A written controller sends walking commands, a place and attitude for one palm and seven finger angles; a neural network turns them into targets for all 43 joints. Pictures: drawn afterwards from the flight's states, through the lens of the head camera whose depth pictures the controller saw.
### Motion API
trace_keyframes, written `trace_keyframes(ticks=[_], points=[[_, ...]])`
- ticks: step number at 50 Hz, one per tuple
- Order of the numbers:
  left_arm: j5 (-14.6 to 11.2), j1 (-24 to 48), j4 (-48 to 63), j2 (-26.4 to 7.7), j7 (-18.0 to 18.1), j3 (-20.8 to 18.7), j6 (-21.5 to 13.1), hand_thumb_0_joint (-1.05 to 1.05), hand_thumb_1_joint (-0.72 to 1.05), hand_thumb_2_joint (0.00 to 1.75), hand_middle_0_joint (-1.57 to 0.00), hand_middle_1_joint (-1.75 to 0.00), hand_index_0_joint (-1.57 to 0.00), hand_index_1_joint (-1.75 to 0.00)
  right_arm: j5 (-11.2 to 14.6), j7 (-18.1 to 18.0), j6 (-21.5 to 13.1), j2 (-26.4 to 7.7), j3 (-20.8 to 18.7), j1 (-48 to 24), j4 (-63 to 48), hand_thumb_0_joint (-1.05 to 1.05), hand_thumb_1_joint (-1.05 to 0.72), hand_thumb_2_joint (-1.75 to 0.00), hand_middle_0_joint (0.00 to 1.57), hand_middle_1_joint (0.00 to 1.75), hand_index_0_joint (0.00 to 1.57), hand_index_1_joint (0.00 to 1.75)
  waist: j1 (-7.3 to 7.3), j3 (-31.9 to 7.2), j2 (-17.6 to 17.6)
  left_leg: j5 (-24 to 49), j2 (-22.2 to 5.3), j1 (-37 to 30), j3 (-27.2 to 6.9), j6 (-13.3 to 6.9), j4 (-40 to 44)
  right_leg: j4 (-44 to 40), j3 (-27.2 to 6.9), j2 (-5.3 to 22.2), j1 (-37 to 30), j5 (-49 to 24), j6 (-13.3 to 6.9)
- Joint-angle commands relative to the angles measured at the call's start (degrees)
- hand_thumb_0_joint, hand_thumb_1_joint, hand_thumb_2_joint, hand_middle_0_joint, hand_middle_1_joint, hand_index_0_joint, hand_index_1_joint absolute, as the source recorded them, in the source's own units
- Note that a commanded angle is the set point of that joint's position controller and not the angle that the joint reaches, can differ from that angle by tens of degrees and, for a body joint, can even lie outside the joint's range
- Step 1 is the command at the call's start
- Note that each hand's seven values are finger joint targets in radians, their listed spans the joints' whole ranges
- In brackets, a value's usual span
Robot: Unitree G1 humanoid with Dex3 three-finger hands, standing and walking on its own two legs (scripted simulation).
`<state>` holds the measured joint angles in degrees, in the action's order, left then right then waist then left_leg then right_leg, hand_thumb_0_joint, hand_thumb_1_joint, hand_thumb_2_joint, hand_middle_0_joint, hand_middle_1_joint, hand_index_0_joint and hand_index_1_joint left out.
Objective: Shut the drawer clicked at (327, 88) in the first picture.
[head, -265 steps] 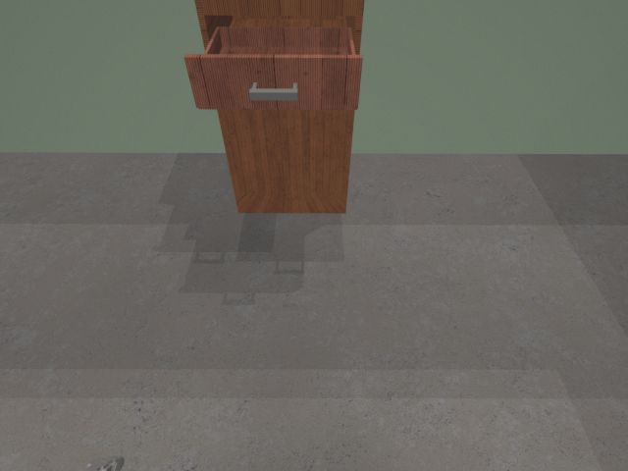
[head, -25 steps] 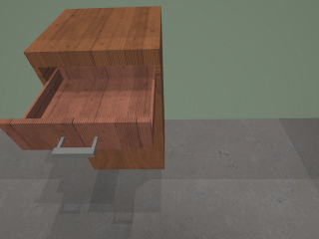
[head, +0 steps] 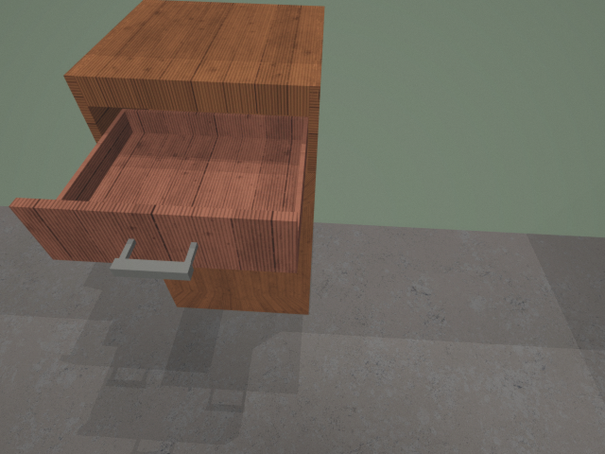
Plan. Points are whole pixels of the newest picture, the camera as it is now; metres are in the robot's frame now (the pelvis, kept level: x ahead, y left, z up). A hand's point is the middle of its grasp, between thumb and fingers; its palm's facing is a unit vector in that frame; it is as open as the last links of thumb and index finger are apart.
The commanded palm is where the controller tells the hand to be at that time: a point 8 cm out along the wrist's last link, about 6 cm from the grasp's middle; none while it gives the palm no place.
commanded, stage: look again from close up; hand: left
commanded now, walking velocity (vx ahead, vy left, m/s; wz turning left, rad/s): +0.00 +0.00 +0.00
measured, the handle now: (157, 258) +0.40 +0.27 -0.01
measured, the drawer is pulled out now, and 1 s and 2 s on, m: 0.29 0.29 0.29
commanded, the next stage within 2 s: shuffle to correct the standing spot in 0.44 s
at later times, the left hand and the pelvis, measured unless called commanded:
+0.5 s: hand out of the picture +0.00 +0.23 -0.18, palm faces +0.05 -0.98 -0.19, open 7.3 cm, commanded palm none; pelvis -0.01 +0.06 +0.00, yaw +1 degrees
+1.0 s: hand out of the picture -0.02 +0.21 -0.19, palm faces +0.09 -0.99 -0.13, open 7.4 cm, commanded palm none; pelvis +0.05 +0.06 -0.01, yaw +0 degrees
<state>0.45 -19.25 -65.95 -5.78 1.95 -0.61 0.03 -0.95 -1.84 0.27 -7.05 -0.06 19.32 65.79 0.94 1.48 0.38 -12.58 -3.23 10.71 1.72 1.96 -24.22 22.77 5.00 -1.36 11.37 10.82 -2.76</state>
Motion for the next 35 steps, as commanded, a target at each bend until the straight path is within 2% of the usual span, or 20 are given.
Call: trace_keyframes(ticks=[1, 2, 3, 4, 5, 6, 7, 8, 10, 12, 18, 27, 30, 31, 33, 35], points=[[0.3, -4.8, 2.5, -9.3, 1.7, -0.3, -3.5, 0.0, 0.9, 0.9, -0.2, -0.3, -0.2, -0.3, 0.5, 0.3, -1.8, -2.7, -0.5, 3.6, -6.4, 0.0, -0.9, -0.9, 0.2, 0.3, 0.2, 0.3, -3.13, -5.4, -1.7, -3.6, -0.4, 0.5, -0.3, -1.5, -4.9, -1.5, -11.2, 13.7, -3.1, -22.5, -1.1], [0.2, -3.4, 3.0, -8.4, 1.5, -0.3, -3.3, 0.0, 0.9, 0.9, -0.2, -0.3, -0.2, -0.3, 0.4, 0.2, -1.9, -3.2, -0.7, 4.6, -5.9, 0.0, -0.9, -0.9, 0.2, 0.3, 0.2, 0.3, -3.03, -8.5, -2.5, -0.9, -0.2, -0.1, -0.6, -1.8, -4.5, -0.5, -9.6, 12.3, -4.8, -18.7, -1.5], [0.2, -2.6, 3.6, -8.2, 1.2, -0.3, -3.1, 0.0, 0.9, 0.9, -0.2, -0.3, -0.2, -0.3, 0.4, 0.2, -1.7, -3.5, -0.7, 4.2, -5.6, 0.0, -0.9, -0.9, 0.2, 0.3, 0.2, 0.3, -2.77, -6.7, -4.5, -0.6, -0.4, 0.3, -1.0, -1.9, -4.0, -1.3, -9.0, 11.6, -2.8, -11.0, -1.3], [0.2, -1.7, 3.8, -7.6, 1.0, -0.2, -2.6, 0.0, 0.9, 0.9, -0.2, -0.3, -0.2, -0.3, 0.4, 0.2, -1.4, -3.8, -0.8, 3.6, -5.6, 0.0, -0.9, -0.9, 0.2, 0.3, 0.2, 0.3, -2.76, -2.1, -4.8, -1.1, -0.6, 1.1, -1.4, -2.0, -3.2, -3.0, -8.7, 10.8, 1.4, -1.2, -1.1], [0.4, -0.8, 4.3, -7.4, 0.9, -0.2, -2.0, 0.0, 0.9, 0.9, -0.2, -0.3, -0.2, -0.3, 0.1, 0.3, -1.2, -4.0, -0.7, 3.6, -5.7, 0.0, -0.9, -0.9, 0.2, 0.3, 0.2, 0.3, -2.73, 2.3, -2.7, -0.8, -1.1, 2.3, -2.2, -2.4, -1.6, -3.2, -7.8, 9.3, 5.0, 5.6, -1.0], [0.4, -1.0, 4.5, -6.9, 0.8, -0.1, -1.8, 0.0, 0.9, 0.9, -0.2, -0.3, -0.2, -0.3, 0.1, 0.5, -1.3, -4.3, -0.6, 3.6, -5.8, 0.0, -0.9, -0.9, 0.2, 0.3, 0.2, 0.3, -2.36, 5.1, -1.1, -1.3, -1.6, 5.1, -3.2, -2.7, -0.2, -2.5, -7.2, 8.2, 6.1, 8.5, -0.4], [0.4, -1.6, 4.7, -6.8, 0.8, -0.1, -1.7, 0.0, 0.9, 0.9, -0.2, -0.3, -0.2, -0.3, 0.0, 0.5, -1.3, -4.7, -0.6, 3.5, -6.1, 0.0, -0.9, -0.9, 0.2, 0.3, 0.2, 0.3, -1.98, 5.8, 0.3, -3.3, -1.8, 7.2, -4.1, -3.0, 1.3, -2.0, -7.1, 7.7, 5.6, 9.4, -0.2], [0.4, -1.9, 4.9, -6.8, 0.6, -0.1, -1.5, 0.0, 0.9, 0.9, -0.2, -0.3, -0.2, -0.3, 0.0, 0.5, -1.3, -4.8, -0.6, 3.0, -6.6, 0.0, -0.9, -0.9, 0.2, 0.3, 0.2, 0.3, -1.59, 6.8, 0.1, -5.8, -1.6, 9.2, -4.9, -3.3, 2.6, -1.8, -7.1, 7.3, 5.1, 10.2, 0.0], [0.6, -2.3, 5.3, -7.0, 0.6, -0.2, -1.3, 0.0, 0.9, 0.9, -0.2, -0.3, -0.2, -0.3, -0.1, 0.5, -1.5, -5.3, -0.7, 3.0, -6.7, 0.0, -0.9, -0.9, 0.2, 0.3, 0.2, 0.3, -1.27, 5.9, 1.3, -6.5, -2.1, 10.2, -5.9, -3.5, 4.3, -0.5, -6.2, 6.9, 3.3, 7.9, 0.2], [0.4, -2.7, 5.4, -6.6, 0.5, 0.0, -1.3, 0.0, 0.9, 0.9, -0.2, -0.3, -0.2, -0.3, 0.0, 0.5, -1.7, -5.7, -0.6, 2.6, -6.6, 0.0, -0.9, -0.9, 0.2, 0.3, 0.2, 0.3, -0.85, 5.4, 0.7, -7.3, -2.3, 10.8, -7.0, -3.8, 5.8, 0.3, -5.7, 6.8, 1.4, 5.3, 0.5], [0.4, -2.7, 5.9, -6.8, 0.3, 0.2, -1.2, 0.0, 0.9, 0.9, -0.2, -0.3, -0.2, -0.3, 0.1, 0.5, -2.1, -6.7, -0.5, 1.7, -6.2, 0.0, -0.9, -0.9, 0.2, 0.3, 0.2, 0.3, -0.4, 4.2, 1.0, -4.0, -2.5, 9.4, -7.6, -4.1, 7.3, 1.0, -4.9, 7.2, -1.1, 0.2, 1.1], [0.4, -3.1, 5.5, -7.0, 0.3, 0.3, -1.2, 0.0, 0.9, 0.9, -0.2, -0.3, -0.2, -0.3, 0.4, 0.5, -2.2, -7.1, -0.3, 1.0, -5.0, 0.0, -0.9, -0.9, 0.2, 0.3, 0.2, 0.3, -0.71, 2.9, -0.4, -0.5, -2.2, 6.2, -6.5, -3.9, 6.9, 0.1, -5.0, 7.9, -1.5, -1.6, 1.6], [0.8, -3.7, 4.9, -6.9, 0.1, 0.2, -1.1, 0.0, 0.9, 0.9, -0.2, -0.3, -0.2, -0.3, 0.1, 0.6, -1.7, -7.7, -0.4, 1.5, -4.1, 0.0, -0.9, -0.9, 0.2, 0.3, 0.2, 0.3, -0.86, 3.4, 1.5, -13.4, -2.6, 6.8, -7.4, -4.4, 9.2, 1.1, -3.4, 6.8, -0.6, 6.6, 1.3], [1.0, -3.8, 5.0, -6.5, 0.0, 0.2, -1.0, 0.0, 0.9, 0.9, -0.2, -0.3, -0.2, -0.3, 0.0, 0.6, -1.4, -8.1, -0.6, 1.2, -4.1, 0.0, -0.9, -0.9, 0.2, 0.3, 0.2, 0.3, -0.86, 5.0, 1.5, -17.9, -2.7, 8.3, -8.0, -4.8, 9.9, 1.6, -3.1, 6.4, 0.5, 9.5, 1.2], [1.3, -4.8, 4.9, -6.2, -0.3, 0.1, -1.0, 0.0, 0.9, 0.9, -0.2, -0.3, -0.2, -0.3, -0.1, 0.7, -1.1, -8.4, -0.8, 0.9, -4.3, 0.0, -0.9, -0.9, 0.2, 0.3, 0.2, 0.3, -0.65, 6.9, 1.3, -21.9, -2.6, 10.2, -8.2, -5.3, 9.9, 1.9, -3.2, 6.1, 1.9, 12.9, 0.9], [1.3, -5.8, 4.9, -6.2, -0.4, -0.2, -1.2, 0.0, 0.9, 0.9, -0.2, -0.3, -0.2, -0.3, -0.1, 0.8, -1.2, -7.8, -0.9, 1.1, -4.4, 0.0, -0.9, -0.9, 0.2, 0.3, 0.2, 0.3, -0.6, 7.1, 0.7, -20.9, -2.3, 10.0, -8.0, -5.8, 8.9, 1.8, -3.7, 6.1, 2.3, 13.3, 0.3]])
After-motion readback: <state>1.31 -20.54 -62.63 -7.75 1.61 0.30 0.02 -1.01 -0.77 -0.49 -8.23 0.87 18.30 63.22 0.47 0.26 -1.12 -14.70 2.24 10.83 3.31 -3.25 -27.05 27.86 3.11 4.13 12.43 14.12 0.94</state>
